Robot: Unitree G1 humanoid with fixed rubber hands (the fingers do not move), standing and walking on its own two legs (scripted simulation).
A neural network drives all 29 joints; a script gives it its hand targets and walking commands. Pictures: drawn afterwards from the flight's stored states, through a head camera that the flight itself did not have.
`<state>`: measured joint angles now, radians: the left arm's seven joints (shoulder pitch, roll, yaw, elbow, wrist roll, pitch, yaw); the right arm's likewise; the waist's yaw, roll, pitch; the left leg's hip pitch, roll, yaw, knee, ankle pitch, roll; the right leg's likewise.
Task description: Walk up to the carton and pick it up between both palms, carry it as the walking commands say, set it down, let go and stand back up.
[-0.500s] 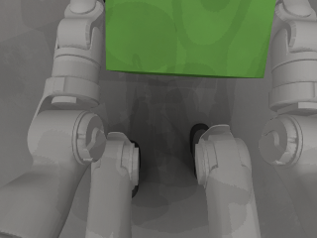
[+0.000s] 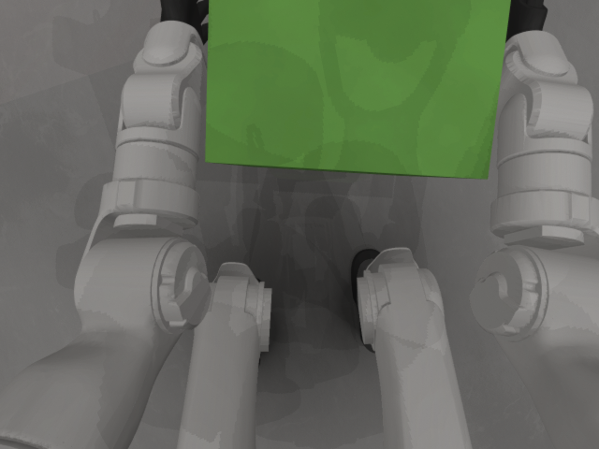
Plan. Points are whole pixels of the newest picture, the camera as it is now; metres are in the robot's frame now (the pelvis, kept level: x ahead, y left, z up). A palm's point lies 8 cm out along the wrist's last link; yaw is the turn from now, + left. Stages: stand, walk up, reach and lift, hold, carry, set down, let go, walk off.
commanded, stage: reach and lift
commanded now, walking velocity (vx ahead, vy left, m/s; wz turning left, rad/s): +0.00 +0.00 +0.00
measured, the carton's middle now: (342, 41) +0.56 -0.07 -0.17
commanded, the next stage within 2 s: none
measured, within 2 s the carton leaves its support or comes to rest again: neither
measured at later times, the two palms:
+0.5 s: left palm (145, 9) +0.54 +0.09 -0.03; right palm (564, 26) +0.50 -0.23 -0.03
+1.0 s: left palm out of the picture +0.52 +0.10 +0.05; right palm out of the picture +0.48 -0.22 +0.04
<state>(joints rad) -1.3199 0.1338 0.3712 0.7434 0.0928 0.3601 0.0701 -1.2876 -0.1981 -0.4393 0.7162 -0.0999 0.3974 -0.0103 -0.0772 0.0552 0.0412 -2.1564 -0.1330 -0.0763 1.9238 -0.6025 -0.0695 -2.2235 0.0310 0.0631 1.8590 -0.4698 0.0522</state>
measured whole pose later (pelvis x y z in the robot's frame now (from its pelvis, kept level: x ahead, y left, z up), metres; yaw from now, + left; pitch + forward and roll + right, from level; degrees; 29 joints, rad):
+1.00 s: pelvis +0.01 +0.00 +0.11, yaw +0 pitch +44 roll +1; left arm -1.07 0.05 0.43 0.72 0.16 0.38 0.00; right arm -1.02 -0.07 -0.49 0.65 -0.19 0.43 0.02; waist -0.06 0.05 -0.15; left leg -1.79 -0.13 -0.10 1.55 -0.51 -0.06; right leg -1.85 0.05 0.09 1.49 -0.40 0.05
